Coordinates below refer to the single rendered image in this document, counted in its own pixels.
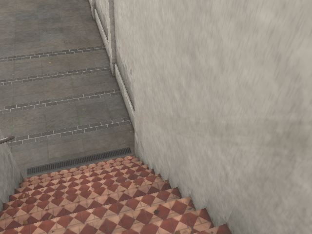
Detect stairs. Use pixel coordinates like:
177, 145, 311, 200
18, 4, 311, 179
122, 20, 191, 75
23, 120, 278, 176
0, 154, 231, 234

